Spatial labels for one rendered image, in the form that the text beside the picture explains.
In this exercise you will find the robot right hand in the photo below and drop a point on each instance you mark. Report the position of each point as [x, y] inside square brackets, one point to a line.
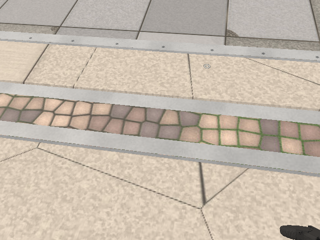
[297, 232]

